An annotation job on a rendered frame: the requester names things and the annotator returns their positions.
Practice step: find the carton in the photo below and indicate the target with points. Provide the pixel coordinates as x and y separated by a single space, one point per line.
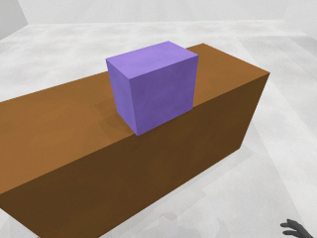
153 85

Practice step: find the pedestal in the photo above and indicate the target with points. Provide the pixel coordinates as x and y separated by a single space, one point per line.
71 167

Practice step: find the right robot hand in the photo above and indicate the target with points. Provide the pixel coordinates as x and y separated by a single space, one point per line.
300 230

